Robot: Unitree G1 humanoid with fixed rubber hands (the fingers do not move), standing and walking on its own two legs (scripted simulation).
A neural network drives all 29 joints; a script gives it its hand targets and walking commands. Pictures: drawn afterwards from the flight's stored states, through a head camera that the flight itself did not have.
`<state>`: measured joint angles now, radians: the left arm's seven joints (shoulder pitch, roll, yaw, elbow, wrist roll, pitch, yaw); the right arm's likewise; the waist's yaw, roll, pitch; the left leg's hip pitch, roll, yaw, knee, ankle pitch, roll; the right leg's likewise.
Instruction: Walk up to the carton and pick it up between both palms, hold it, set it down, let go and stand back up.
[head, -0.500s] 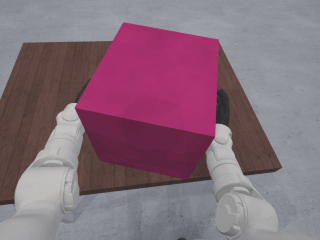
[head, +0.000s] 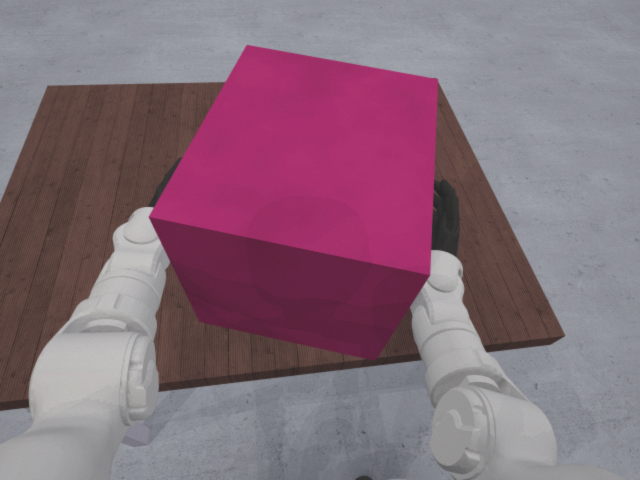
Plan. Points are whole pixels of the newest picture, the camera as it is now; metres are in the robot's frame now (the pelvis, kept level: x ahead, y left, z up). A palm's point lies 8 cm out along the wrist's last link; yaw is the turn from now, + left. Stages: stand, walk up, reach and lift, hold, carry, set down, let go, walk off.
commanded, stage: reach and lift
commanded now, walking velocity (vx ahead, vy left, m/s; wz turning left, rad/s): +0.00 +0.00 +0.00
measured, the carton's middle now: (312, 206) +0.45 -0.03 +0.05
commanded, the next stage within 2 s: none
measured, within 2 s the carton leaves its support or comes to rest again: leaves its support in 0.24 s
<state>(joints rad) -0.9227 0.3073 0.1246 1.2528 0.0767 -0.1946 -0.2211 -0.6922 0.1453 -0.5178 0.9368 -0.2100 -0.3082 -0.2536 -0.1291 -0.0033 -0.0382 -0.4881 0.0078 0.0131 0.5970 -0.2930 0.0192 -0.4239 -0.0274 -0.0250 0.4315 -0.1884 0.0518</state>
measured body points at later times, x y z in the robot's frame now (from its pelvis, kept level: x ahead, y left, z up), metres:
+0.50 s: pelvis -0.01 -0.01 +0.00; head +0.06 +0.02 +0.45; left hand +0.47 +0.14 +0.09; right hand +0.37 -0.20 +0.05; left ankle -0.01 +0.08 -0.73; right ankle +0.01 -0.17 -0.73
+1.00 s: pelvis +0.00 -0.02 +0.01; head +0.06 +0.00 +0.45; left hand +0.46 +0.11 +0.08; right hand +0.37 -0.23 +0.05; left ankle -0.01 +0.08 -0.73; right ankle +0.01 -0.17 -0.73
